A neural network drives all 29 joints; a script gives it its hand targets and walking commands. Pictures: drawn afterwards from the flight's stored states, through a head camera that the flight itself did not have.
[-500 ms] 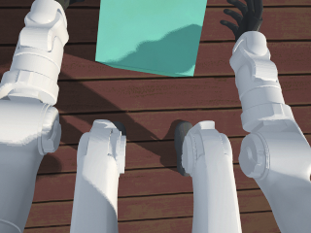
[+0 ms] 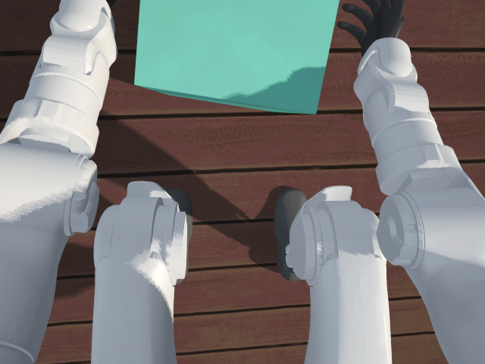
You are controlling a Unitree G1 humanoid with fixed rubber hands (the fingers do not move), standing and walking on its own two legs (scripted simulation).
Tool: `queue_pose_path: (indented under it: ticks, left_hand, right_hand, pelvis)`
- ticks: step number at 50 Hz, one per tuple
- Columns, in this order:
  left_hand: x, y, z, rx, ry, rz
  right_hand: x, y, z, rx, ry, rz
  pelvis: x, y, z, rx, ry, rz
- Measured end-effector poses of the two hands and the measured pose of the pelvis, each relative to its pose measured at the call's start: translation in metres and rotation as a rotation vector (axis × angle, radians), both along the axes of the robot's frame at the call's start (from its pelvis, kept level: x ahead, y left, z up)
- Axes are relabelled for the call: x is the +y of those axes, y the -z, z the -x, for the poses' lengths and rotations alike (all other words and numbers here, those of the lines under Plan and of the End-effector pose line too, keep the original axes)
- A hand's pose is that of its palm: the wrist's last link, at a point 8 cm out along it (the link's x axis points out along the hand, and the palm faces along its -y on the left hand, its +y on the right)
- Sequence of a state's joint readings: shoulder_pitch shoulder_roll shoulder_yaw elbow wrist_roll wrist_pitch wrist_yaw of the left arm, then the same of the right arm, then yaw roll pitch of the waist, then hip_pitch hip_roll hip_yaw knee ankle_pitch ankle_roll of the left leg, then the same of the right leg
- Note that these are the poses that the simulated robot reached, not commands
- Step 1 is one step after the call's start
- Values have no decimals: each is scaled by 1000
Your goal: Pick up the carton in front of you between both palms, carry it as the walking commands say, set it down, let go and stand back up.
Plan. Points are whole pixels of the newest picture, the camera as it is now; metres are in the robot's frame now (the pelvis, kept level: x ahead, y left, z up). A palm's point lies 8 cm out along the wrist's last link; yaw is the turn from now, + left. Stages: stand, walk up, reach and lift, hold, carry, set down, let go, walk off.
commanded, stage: reach and lift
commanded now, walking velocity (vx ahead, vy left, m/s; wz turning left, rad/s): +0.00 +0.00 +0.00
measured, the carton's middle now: (234, 33) +0.52 +0.03 -0.24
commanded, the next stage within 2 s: none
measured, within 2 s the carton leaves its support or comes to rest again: leaves its support in 0.50 s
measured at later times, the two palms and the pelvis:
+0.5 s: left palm out of the picture +0.54 +0.18 -0.17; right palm (364, 25) +0.53 -0.13 -0.16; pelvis +0.00 +0.00 +0.00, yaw +1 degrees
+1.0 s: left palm out of the picture +0.49 +0.18 +0.02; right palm (472, 14) +0.49 -0.12 +0.02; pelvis -0.01 -0.01 +0.09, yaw +4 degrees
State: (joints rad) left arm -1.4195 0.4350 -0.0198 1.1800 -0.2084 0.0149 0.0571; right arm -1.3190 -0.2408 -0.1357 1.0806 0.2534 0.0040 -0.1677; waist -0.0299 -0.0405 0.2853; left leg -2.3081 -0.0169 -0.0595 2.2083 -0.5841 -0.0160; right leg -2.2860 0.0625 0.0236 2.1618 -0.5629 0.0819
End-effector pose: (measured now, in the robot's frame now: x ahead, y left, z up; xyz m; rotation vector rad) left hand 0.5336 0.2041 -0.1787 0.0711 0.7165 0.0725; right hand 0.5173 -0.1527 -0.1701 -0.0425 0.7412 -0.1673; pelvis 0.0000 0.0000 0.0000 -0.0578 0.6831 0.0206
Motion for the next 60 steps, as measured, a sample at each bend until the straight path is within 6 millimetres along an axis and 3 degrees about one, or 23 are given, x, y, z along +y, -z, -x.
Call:
queue_pose_path:
  ticks: [7, 13, 24, 30, 33, 37, 46, 60]
  left_hand:
    - [-6, -3, 2, 4, 11, 4]
    - [-25, -4, 0, 5, 24, 15]
    - [-26, -9, -6, 56, 33, 0]
    - [-27, -18, 2, 32, 11, 10]
    - [-26, -37, 6, -1, -5, 20]
    - [-21, -79, 16, -42, -33, 34]
    - [-18, -169, 40, -17, -68, 39]
    - [-22, -247, 58, -28, -91, 40]
  right_hand:
    - [6, -2, 2, 1, -8, -7]
    - [28, -3, -4, -3, -29, -30]
    - [27, -7, -9, 23, 8, -33]
    - [29, -25, -10, -15, 37, -42]
    - [31, -42, -5, -52, 52, -58]
    - [35, -79, 5, -94, 49, -75]
    - [38, -163, 25, -70, 32, -77]
    - [35, -245, 34, -80, 5, -66]
  pelvis:
    - [-1, -4, 6, 0, -2, -1]
    - [-1, -6, 10, -9, -1, -5]
    - [0, 1, 4, -13, -2, -8]
    - [-1, 3, -1, 2, -4, -12]
    - [-2, 0, -1, 10, -12, -15]
    - [-4, -12, 1, 15, -25, -18]
    - [-8, -64, 9, 42, -47, -18]
    - [-9, -131, 1, 63, -43, -28]
